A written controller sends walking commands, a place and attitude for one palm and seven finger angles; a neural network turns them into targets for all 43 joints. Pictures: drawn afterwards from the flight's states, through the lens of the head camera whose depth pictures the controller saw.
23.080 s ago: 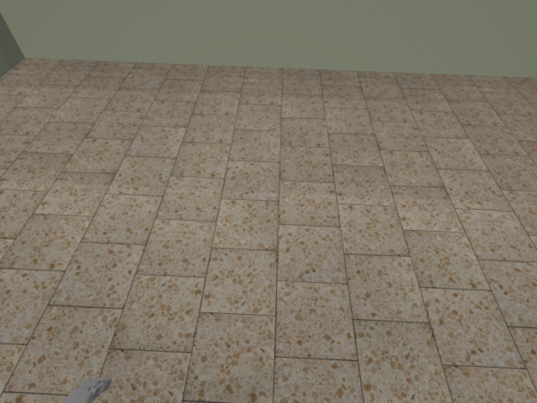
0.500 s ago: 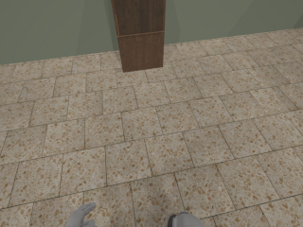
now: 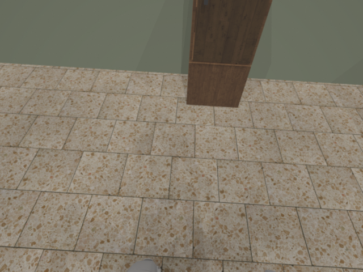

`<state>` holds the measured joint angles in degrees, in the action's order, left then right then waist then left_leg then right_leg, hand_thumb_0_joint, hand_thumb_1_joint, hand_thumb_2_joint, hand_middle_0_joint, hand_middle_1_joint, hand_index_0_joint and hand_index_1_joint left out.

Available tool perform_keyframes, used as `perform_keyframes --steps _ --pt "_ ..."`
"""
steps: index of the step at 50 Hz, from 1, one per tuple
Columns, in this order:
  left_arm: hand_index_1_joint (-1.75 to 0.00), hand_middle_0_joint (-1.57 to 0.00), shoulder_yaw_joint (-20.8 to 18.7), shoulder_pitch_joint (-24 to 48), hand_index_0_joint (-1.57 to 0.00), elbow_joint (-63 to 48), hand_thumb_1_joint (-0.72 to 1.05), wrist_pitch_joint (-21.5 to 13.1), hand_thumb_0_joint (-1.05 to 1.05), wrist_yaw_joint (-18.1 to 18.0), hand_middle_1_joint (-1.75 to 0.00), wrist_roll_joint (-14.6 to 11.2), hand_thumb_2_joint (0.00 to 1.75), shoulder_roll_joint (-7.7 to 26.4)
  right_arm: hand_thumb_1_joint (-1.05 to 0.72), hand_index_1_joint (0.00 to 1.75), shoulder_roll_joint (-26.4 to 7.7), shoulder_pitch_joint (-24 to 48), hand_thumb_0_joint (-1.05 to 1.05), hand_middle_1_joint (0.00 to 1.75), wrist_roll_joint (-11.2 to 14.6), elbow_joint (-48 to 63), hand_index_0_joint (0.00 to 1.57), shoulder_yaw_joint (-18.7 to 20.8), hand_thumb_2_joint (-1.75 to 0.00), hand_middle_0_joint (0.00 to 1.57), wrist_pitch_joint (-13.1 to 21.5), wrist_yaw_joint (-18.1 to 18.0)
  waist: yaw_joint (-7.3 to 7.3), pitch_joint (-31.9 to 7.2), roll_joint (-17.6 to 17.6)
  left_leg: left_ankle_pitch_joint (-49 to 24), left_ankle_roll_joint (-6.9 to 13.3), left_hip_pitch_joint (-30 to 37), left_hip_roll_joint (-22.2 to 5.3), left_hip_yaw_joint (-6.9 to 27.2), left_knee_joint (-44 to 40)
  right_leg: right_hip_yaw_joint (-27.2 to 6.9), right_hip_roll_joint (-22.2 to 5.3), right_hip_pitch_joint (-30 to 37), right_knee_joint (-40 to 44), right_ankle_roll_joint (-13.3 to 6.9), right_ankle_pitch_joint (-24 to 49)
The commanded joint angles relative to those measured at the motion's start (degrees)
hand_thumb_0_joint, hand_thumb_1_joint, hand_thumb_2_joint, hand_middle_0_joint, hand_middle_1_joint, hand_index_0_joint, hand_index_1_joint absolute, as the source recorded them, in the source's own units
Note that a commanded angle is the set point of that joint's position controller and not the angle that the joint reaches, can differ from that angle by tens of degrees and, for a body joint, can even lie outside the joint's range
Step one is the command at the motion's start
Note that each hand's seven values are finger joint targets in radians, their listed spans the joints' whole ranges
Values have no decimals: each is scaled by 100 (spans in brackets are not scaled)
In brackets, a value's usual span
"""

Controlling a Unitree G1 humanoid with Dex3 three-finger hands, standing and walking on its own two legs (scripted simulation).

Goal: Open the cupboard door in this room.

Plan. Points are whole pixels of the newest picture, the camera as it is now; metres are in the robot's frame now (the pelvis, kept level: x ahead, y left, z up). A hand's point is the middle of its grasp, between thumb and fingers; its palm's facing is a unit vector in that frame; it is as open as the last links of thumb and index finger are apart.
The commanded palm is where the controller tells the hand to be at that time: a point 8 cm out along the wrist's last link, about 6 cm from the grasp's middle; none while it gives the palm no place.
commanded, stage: turn or walk to find it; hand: left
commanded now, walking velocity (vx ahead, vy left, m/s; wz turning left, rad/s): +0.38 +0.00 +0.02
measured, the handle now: out of the picture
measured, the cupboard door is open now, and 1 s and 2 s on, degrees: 0 0 0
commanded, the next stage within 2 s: stand and wait in 0.44 s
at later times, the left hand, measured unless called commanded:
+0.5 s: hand (145, 187) +0.36 +0.16 -0.15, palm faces -0.08 -0.97 -0.25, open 7.4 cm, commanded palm none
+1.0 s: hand (161, 197) +0.34 +0.11 -0.18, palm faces +0.09 -0.99 -0.14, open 7.3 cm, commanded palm none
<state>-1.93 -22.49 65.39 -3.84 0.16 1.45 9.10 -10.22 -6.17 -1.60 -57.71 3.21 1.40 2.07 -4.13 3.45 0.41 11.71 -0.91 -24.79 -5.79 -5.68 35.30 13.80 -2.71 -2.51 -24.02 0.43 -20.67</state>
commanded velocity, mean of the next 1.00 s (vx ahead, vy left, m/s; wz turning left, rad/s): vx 0.20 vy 0.00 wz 0.01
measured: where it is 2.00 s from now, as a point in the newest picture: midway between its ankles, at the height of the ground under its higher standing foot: (198, 244)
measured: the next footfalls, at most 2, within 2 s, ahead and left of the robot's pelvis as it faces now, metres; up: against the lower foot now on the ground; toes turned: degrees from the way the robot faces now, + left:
left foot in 0.02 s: +0.13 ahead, +0.12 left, +0.00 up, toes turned +8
right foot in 0.52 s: +0.39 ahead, -0.18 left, +0.00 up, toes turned -8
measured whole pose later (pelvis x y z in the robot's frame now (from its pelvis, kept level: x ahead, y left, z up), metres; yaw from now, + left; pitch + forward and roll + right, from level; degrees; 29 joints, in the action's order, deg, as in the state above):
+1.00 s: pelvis +0.35 -0.06 +0.00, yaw +0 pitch -1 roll -1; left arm -1.5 -16.3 65.6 -1.9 -0.4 0.8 8.8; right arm -9.4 -9.1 -1.0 -61.6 1.9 1.8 -0.2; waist -2.4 1.6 -0.6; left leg 14.2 -1.0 -14.8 -3.7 -5.8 30.9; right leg 12.5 -1.3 -9.4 -28.5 -2.1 -18.2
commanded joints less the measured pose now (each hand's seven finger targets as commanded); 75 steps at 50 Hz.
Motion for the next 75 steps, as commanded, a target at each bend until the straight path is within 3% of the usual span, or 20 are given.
perform_keyframes --steps 1,2,3,6,10,21,24,25,26,27,31,33,45,48,50,52,56,59,63,75 --pt "-30 -20 -152 -110 -20 -309 90 -68 0 -31 -30 -81 90 628 -90 30 -966 -1584 0 30 -67 -110 20 226 -90 20 270 -136 940 -988 779 -227 453 3176 -531 847 -1077 -320 -730 -1595 -2111 -215 2121" --pt "-30 -20 -56 -37 -20 -503 90 -87 0 20 -30 -115 90 393 -90 30 -1513 -2266 0 30 -60 -295 20 362 -90 20 259 -198 1145 -1273 1833 -843 1080 4219 -1870 2687 -1483 -245 -57 -3137 -3713 24 -939" --pt "-30 -20 -69 314 -20 -657 90 -82 0 -17 -30 -68 90 515 -90 30 -1530 -2371 0 30 1 -393 20 347 -90 20 199 -231 1176 -1092 1347 -1079 1347 4121 -2150 2701 -1641 -822 -195 -3608 -4419 -64 -1285" --pt "-30 -20 -150 749 -20 -571 90 2 0 49 -30 -34 90 493 -90 30 -808 -1373 0 30 24 -148 20 174 -90 20 257 -266 774 -187 476 -627 1022 2435 -1664 1808 -2096 -1184 -681 -3504 -4628 -16 -248" --pt "-30 -20 -178 461 -20 -555 90 226 0 67 -30 35 90 130 -90 30 -405 -1248 0 30 25 -143 20 127 -90 20 347 -295 417 48 548 -442 795 1682 -1122 822 -2510 -1099 -670 -3230 -4380 119 612" --pt "-30 -20 -176 1853 -20 -1280 90 204 0 194 -30 -21 90 342 -90 30 -785 -1591 0 30 -24 -305 20 209 -90 20 324 -291 571 189 653 -1448 833 2175 -1055 312 -2134 -655 -474 -2773 -1452 130 981" --pt "-30 -20 -236 606 -20 -904 90 88 0 156 -30 1 90 600 -90 30 -872 -1499 0 30 8 -350 20 204 -90 20 270 -304 -35 -369 182 -2535 506 1991 -805 17 -523 -482 -135 -968 -614 -19 1394" --pt "-30 -20 -323 -288 -20 -591 90 -3 0 99 -30 44 90 968 -90 30 -740 -1540 0 30 45 -361 20 175 -90 20 275 -268 -383 -951 -469 -1879 286 1274 -423 -192 874 -868 -489 423 -510 -127 2123" --pt "-30 -20 -487 -859 -20 -407 90 -69 0 -1 -30 59 90 1675 -90 30 -278 -1824 0 30 109 -227 20 65 -90 20 271 -232 -426 -1528 -2170 1471 34 -298 453 -354 2700 -3013 -2186 1678 -264 -659 3915" --pt "-30 -20 -427 -820 -20 -416 90 -36 0 -45 -30 -92 90 1777 -90 30 -430 -1662 0 30 153 -100 20 44 -90 20 179 -301 -309 -1626 -1727 2417 42 -323 448 466 3520 -3410 -2593 1276 81 -1053 4932" --pt "-30 -20 -219 843 -20 -805 90 -14 0 -107 -30 -107 90 945 -90 30 -206 -1374 0 30 87 -330 20 24 -90 20 30 -277 294 -491 -502 1035 -36 -288 -110 713 3605 -1931 -1849 -605 464 -800 3800" --pt "-30 -20 -138 1081 -20 -809 90 -28 0 -111 -30 -70 90 786 -90 30 -87 -1631 0 30 59 -429 20 -18 -90 20 -77 -262 545 -557 -666 796 -128 140 -92 563 2937 -1283 -1520 -1069 570 -628 3737" --pt "-30 -20 -151 434 -20 -252 90 36 0 -90 -30 -25 90 772 -90 30 -100 -462 0 30 50 -145 20 -94 -90 20 16 -221 220 -117 -647 815 -155 408 41 125 139 -1663 -1589 -585 869 -947 2093" --pt "-30 -20 -95 557 -20 -220 90 119 0 -120 -30 -104 90 602 -90 30 -193 -975 0 30 69 -389 20 -128 -90 20 114 -263 462 -267 64 -732 -98 1904 24 161 -1155 -1098 -980 -1222 147 -437 1798" --pt "-30 -20 16 365 -20 -249 90 155 0 -130 -30 -113 90 268 -90 30 -647 -1158 0 30 54 -442 20 -71 -90 20 127 -334 446 -405 1091 -2044 475 2331 -1044 1149 -1374 -636 -346 -1604 -501 5 600" --pt "-30 -20 80 403 -20 -152 90 229 0 -133 -30 -95 90 169 -90 30 -589 -920 0 30 60 -482 20 -118 -90 20 80 -407 418 -153 1508 -2049 828 1933 -1223 1379 -1912 -709 -287 -1492 -1097 114 -392" --pt "-30 -20 103 238 -20 6 90 266 0 -149 -30 -86 90 195 -90 30 -419 -764 0 30 84 -521 20 -159 -90 20 80 -483 321 -128 760 -3217 755 2031 -938 829 -1532 -965 -387 -1279 -864 111 -66" --pt "-30 -20 122 -37 -20 140 90 205 0 -186 -30 -59 90 273 -90 30 -372 -704 0 30 133 -484 20 -122 -90 20 80 -466 336 -497 -85 -2362 304 2073 -364 415 -1065 -1153 -534 -702 157 83 2163" --pt "-30 -20 144 195 -20 95 90 208 0 -213 -30 -80 90 318 -90 30 -293 -821 0 30 108 -612 20 -136 -90 20 32 -432 419 -50 -461 -1419 143 1813 -232 398 -1361 -1177 -610 -742 199 -13 2336" --pt "-30 -20 128 192 -20 -11 90 252 0 -280 -30 -127 90 441 -90 30 -210 -1217 0 30 105 -864 20 -227 -90 20 15 -457 353 -77 -9 -1656 118 1887 -208 331 -1494 -1105 -623 -333 319 -104 2629"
